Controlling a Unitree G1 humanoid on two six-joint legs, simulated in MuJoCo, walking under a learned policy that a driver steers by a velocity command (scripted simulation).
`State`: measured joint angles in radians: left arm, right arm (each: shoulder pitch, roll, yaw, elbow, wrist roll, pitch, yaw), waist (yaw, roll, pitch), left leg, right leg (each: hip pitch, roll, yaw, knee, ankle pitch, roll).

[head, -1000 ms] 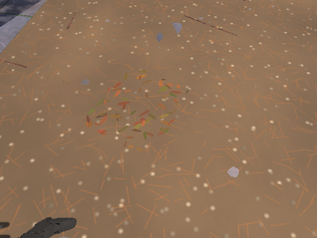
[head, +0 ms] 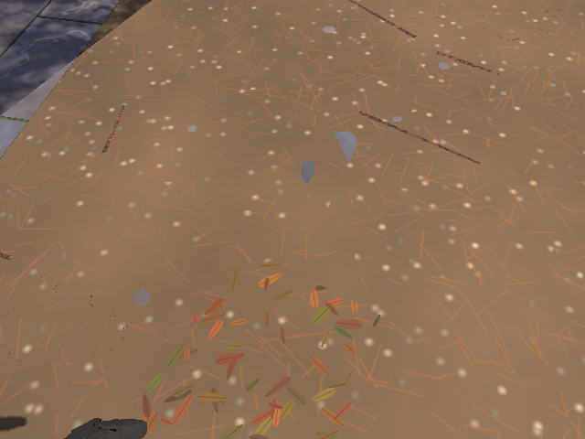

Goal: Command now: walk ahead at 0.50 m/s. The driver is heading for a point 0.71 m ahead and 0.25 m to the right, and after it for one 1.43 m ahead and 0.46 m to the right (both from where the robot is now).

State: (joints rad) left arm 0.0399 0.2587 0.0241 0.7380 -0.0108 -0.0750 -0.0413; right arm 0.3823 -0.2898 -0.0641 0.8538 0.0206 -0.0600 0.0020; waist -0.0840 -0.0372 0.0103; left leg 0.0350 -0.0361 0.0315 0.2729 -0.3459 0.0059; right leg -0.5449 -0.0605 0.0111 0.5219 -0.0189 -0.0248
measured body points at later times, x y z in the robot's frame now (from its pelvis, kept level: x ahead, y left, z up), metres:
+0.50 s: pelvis +0.26 -0.02 +0.01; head +0.29 -0.02 +0.46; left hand +0.25 +0.26 -0.12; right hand +0.49 -0.24 -0.08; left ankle +0.44 +0.13 -0.70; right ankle +0.15 -0.12 -0.73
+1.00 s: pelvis +0.52 -0.02 +0.00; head +0.54 -0.04 +0.45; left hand +0.77 +0.17 -0.09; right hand +0.46 -0.30 -0.13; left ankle +0.44 +0.12 -0.73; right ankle +0.64 -0.20 -0.70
